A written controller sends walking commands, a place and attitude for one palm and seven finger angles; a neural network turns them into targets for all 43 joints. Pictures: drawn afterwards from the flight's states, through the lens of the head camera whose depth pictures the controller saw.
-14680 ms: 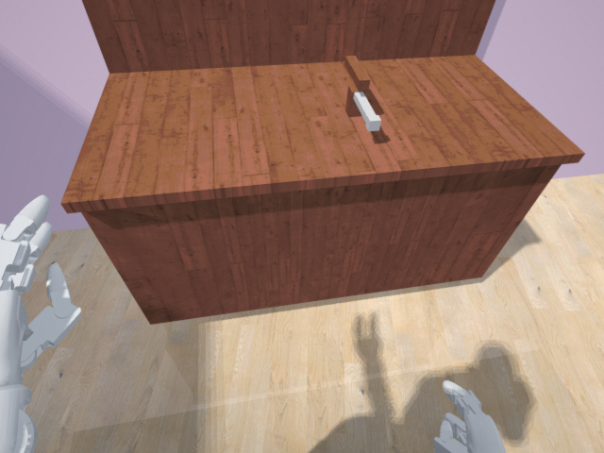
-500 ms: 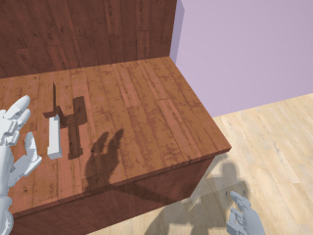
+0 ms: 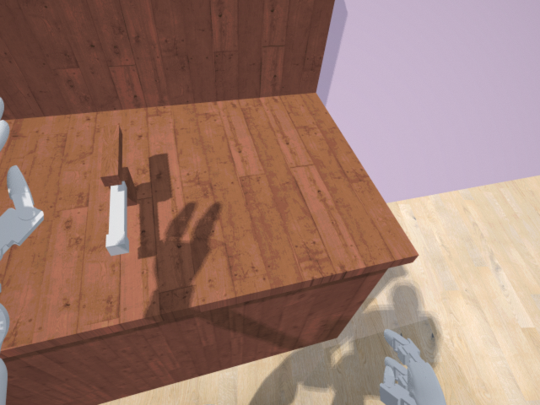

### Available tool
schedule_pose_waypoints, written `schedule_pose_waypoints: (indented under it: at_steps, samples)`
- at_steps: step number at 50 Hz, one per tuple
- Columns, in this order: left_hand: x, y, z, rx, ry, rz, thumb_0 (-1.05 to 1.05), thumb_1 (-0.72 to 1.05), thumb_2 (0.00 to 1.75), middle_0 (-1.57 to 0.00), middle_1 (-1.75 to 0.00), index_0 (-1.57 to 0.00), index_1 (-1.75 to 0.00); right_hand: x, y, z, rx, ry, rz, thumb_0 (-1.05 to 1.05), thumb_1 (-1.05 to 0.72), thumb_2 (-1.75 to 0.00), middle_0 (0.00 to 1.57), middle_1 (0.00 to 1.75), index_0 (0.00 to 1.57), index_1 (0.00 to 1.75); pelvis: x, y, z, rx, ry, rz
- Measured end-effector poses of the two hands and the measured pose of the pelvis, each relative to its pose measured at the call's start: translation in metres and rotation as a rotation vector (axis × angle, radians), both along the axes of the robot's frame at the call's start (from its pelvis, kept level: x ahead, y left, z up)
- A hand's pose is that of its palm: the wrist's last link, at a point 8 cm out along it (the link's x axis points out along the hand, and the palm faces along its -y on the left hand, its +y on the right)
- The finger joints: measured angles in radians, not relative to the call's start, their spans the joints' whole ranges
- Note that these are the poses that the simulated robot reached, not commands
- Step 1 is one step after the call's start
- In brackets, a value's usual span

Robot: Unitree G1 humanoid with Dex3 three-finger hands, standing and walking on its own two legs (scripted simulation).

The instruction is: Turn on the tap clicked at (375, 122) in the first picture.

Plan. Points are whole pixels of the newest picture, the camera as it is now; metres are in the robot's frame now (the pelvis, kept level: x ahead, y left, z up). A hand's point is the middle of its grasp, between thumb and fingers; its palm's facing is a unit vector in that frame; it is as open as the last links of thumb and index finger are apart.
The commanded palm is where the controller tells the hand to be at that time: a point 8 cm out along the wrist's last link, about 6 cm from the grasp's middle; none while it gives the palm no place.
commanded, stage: come to a stop and stand still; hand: left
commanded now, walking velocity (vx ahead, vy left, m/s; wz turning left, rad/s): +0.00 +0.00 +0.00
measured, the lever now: (117, 243) +0.33 +0.29 +0.00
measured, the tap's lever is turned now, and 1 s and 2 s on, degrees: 0 0 0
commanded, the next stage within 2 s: look again from close up in 0.54 s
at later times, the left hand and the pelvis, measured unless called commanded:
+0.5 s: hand (84, 217) +0.26 +0.26 +0.17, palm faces +0.35 -0.86 -0.37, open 7.4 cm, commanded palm +0.20 +0.29 +0.18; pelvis +0.04 +0.01 +0.00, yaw -1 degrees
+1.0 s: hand (75, 237) +0.24 +0.26 +0.16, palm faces +0.37 -0.85 -0.37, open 7.4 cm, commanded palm +0.18 +0.29 +0.18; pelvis +0.02 +0.01 +0.01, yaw +0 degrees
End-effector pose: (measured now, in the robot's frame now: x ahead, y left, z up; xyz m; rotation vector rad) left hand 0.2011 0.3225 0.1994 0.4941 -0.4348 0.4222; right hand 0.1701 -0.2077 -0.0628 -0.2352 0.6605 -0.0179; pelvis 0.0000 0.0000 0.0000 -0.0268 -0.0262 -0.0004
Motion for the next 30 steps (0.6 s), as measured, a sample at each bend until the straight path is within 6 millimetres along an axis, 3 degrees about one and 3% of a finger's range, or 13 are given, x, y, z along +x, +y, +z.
schedule_pose_waypoints:
  at_steps: [7, 11, 15, 24, 30]
  samples:
    - [0.007, -0.034, -0.025, -0.024, 0.158, -0.132, 0.01, 0.89, 0.90, -0.21, -0.30, -0.21, -0.30, 0.005, -0.010, 0.001, 0.009, -0.011, -0.091, 0.01, -0.90, -0.90, 0.20, 0.30, 0.20, 0.30, 0.017, 0.008, 0.002, 0.006, 0.018, -0.028]
    - [0.013, -0.027, -0.034, -0.028, 0.196, -0.119, 0.01, 0.89, 0.90, -0.22, -0.30, -0.21, -0.30, 0.009, -0.012, 0.000, -0.028, 0.029, -0.095, 0.01, -0.90, -0.90, 0.20, 0.30, 0.20, 0.30, 0.025, 0.008, 0.003, 0.007, 0.024, -0.019]
    - [0.019, -0.019, -0.027, -0.035, 0.152, -0.078, 0.01, 0.89, 0.90, -0.22, -0.30, -0.22, -0.30, 0.018, -0.011, 0.000, -0.048, 0.046, -0.073, 0.01, -0.90, -0.90, 0.20, 0.30, 0.20, 0.30, 0.031, 0.008, 0.004, 0.005, 0.025, -0.009]
    - [0.025, -0.025, -0.021, -0.046, 0.121, -0.098, 0.01, 0.89, 0.90, -0.21, -0.30, -0.21, -0.30, 0.047, 0.000, 0.010, -0.027, -0.008, -0.057, 0.01, -0.90, -0.90, 0.20, 0.30, 0.20, 0.30, 0.039, 0.009, 0.004, 0.000, 0.031, -0.010]
    - [0.021, -0.022, -0.026, -0.062, 0.159, -0.080, 0.01, 0.89, 0.90, -0.22, -0.30, -0.21, -0.30, 0.052, 0.004, 0.013, -0.018, -0.026, -0.052, 0.01, -0.90, -0.90, 0.20, 0.30, 0.20, 0.30, 0.038, 0.009, 0.005, -0.002, 0.030, -0.008]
